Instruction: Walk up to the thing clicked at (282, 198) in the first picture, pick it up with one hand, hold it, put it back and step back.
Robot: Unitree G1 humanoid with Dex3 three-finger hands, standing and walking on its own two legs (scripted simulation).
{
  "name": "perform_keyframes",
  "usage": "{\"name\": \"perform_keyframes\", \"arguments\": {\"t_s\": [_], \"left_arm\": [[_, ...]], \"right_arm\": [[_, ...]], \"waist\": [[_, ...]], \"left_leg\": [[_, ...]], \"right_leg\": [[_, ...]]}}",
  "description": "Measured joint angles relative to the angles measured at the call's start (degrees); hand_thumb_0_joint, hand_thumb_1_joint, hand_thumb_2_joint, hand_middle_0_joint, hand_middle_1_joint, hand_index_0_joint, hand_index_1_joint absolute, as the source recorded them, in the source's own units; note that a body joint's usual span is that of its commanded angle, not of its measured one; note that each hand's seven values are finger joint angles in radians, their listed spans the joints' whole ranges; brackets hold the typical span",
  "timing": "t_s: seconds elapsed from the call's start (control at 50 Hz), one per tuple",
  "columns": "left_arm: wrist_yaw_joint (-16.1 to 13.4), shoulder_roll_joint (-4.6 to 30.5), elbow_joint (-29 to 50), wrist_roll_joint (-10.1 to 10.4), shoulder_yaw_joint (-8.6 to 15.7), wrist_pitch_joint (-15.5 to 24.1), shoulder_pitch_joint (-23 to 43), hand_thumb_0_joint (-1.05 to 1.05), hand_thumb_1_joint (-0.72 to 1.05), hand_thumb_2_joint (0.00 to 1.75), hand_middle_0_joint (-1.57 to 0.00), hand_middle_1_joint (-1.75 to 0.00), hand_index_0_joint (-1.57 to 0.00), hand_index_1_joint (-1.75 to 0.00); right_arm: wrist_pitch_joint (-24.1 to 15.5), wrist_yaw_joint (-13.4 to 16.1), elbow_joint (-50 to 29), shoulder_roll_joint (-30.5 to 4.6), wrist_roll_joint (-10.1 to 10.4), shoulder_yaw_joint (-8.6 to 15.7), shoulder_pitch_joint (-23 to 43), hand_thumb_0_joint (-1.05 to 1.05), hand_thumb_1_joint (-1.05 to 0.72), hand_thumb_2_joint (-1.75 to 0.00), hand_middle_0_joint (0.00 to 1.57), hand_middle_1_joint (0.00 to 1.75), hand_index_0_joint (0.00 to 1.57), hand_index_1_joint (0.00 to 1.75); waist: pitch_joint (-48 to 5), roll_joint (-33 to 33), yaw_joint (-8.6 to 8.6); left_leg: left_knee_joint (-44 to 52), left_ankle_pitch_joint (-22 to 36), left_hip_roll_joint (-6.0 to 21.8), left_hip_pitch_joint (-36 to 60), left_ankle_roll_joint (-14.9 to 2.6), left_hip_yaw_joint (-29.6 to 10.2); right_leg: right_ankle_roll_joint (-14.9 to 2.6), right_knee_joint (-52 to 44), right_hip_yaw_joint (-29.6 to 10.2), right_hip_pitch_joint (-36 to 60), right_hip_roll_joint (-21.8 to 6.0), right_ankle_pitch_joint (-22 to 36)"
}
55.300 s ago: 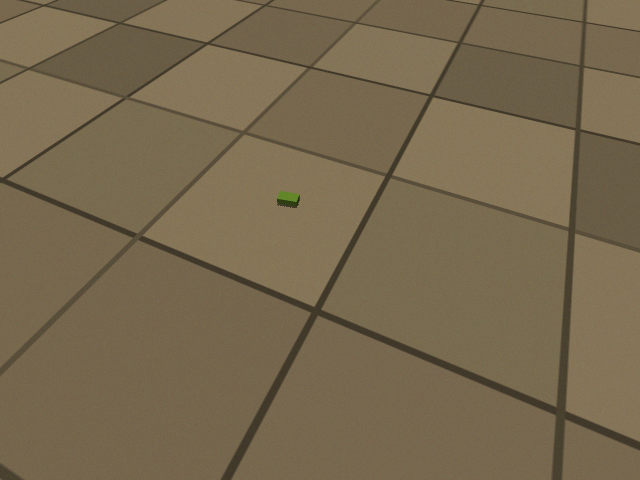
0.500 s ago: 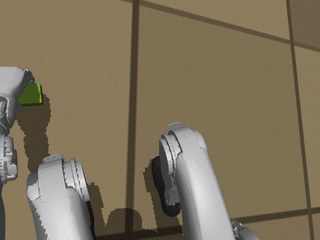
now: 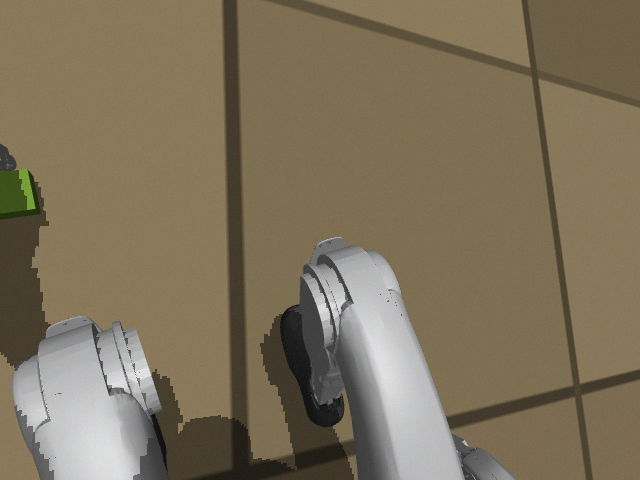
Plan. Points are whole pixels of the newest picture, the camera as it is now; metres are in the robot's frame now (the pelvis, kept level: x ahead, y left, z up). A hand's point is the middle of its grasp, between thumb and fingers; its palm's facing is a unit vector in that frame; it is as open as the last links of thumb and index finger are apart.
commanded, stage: rest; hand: left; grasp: from above
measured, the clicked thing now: out of the picture +0.48 +0.26 -0.27
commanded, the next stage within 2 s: open in 0.52 s
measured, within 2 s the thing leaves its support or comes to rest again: rests again in 0.10 s
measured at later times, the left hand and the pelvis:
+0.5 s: hand out of the picture +0.47 +0.26 -0.24, palm faces -0.45 -0.09 -0.89, open 8.0 cm; pelvis +0.00 +0.00 +0.00, yaw -1 degrees
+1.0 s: hand out of the picture +0.47 +0.26 -0.24, palm faces -0.45 -0.07 -0.89, open 9.1 cm; pelvis -0.01 +0.00 +0.00, yaw -2 degrees
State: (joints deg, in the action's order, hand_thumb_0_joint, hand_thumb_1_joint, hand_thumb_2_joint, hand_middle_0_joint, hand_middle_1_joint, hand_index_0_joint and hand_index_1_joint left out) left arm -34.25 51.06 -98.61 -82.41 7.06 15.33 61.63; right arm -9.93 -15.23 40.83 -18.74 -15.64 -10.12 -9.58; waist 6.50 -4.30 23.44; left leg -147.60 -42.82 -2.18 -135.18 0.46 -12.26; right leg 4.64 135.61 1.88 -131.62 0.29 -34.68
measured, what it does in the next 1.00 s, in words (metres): stands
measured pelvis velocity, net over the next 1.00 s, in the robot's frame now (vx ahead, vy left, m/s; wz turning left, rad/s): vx -0.01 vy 0.00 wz -0.03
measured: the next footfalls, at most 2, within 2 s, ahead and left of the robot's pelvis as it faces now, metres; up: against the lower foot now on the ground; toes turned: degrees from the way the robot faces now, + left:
none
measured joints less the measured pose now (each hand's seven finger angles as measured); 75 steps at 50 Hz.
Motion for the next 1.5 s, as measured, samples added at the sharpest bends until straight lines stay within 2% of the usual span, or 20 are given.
{"name": "perform_keyframes", "arguments": {"t_s": [0.16, 0.34, 0.48, 0.68, 0.82, 0.96, 1.1, 1.5], "left_arm": [[-1.79, 0.71, -2.24, -0.49, -1.12, -0.82, 1.07, 0.01, 0.38, 0.03, -0.97, -0.08, -0.96, -0.05], [-2.98, 1.37, -3.85, 0.47, -0.53, -2.14, 1.66, 0.0, 0.38, 0.01, -0.97, -0.07, -0.96, -0.04], [-2.99, 1.92, -4.07, 1.19, -0.53, -1.73, 1.81, 0.0, 0.38, 0.01, -0.98, -0.08, -0.97, -0.05], [-3.52, 3.13, -5.02, 1.56, -1.8, -0.98, 2.4, 0.01, 0.36, 0.03, -0.98, -0.11, -0.97, -0.07], [-3.65, 3.24, -4.59, 1.62, -3.19, -0.9, 2.17, 0.0, 0.34, 0.16, -0.9, -0.19, -0.89, -0.16], [-3.83, 3.1, -4.43, 2.61, -3.91, -1.41, 2.27, 0.0, 0.26, 0.32, -0.78, -0.3, -0.78, -0.29], [-3.61, 3.54, -4.18, 2.87, -3.59, -1.76, 2.73, 0.0, 0.15, 0.44, -0.66, -0.41, -0.66, -0.4], [-2.42, 4.35, -3.34, 3.91, -4.72, -1.06, 2.31, 0.0, -0.11, 0.67, -0.42, -0.66, -0.42, -0.65]], "right_arm": [[-1.71, -1.67, -0.16, -0.23, -0.71, -1.28, 0.93, 0.0, -0.9, -0.9, 0.2, 0.3, 0.21, 0.3], [-3.12, -2.98, -0.92, -0.74, -0.83, -2.76, 2.05, 0.0, -0.9, -0.9, 0.2, 0.3, 0.2, 0.3], [-3.55, -3.18, -1.06, -1.16, -0.77, -3.5, 2.28, 0.0, -0.91, -0.9, 0.2, 0.3, 0.2, 0.3], [-3.52, -3.02, -1.78, -1.64, -1.14, -4.5, 2.82, 0.0, -0.91, -0.9, 0.2, 0.3, 0.2, 0.3], [-3.79, -2.83, -1.98, -1.91, -1.2, -5.08, 2.99, 0.0, -0.91, -0.9, 0.2, 0.3, 0.2, 0.3], [-4.41, -2.92, -2.36, -2.14, -1.09, -5.33, 3.09, 0.0, -0.9, -0.9, 0.2, 0.3, 0.2, 0.3], [-4.58, -2.7, -2.75, -2.16, -0.89, -5.55, 2.93, 0.0, -0.9, -0.9, 0.2, 0.3, 0.2, 0.3], [-4.39, -2.33, -3.7, -2.03, -0.84, -6.8, 2.61, 0.0, -0.9, -0.9, 0.2, 0.3, 0.2, 0.3]], "waist": [[0.66, -0.47, 0.9], [2.11, -0.51, 1.37], [2.59, -0.67, 1.18], [2.98, -1.21, 1.39], [3.29, -1.52, 1.25], [3.6, -1.64, 1.35], [3.86, -1.76, 1.55], [4.5, -1.95, 1.52]], "left_leg": [[-0.87, -0.45, -0.03, 0.37, -0.21, -0.59], [-1.14, -0.25, 0.14, 0.39, -0.45, -0.95], [-1.13, -0.11, 0.09, 0.28, -0.19, -1.31], [-0.9, -0.38, 0.08, 0.94, 0.26, -2.06], [-0.67, -0.31, 0.17, 1.37, 0.36, -2.31], [-0.43, 0.07, 0.16, 1.46, 0.17, -2.32], [-0.11, 0.37, 0.26, 1.32, -0.05, -2.33], [0.51, 0.22, 0.28, 1.93, 0.02, -2.55]], "right_leg": [[-0.08, 0.22, 0.53, 0.78, 0.1, -0.2], [0.32, -0.01, 0.85, 1.01, 0.37, 0.26], [0.18, -0.1, 1.15, 0.86, 0.36, 0.43], [0.6, -0.54, 1.73, 1.4, 0.34, 0.51], [0.48, -0.93, 2.01, 1.85, 0.39, 0.73], [0.47, -1.33, 2.13, 2.19, 0.37, 1.0], [0.21, -1.86, 2.29, 2.28, 0.39, 1.27], [0.43, -2.58, 2.59, 2.98, 0.21, 1.17]]}}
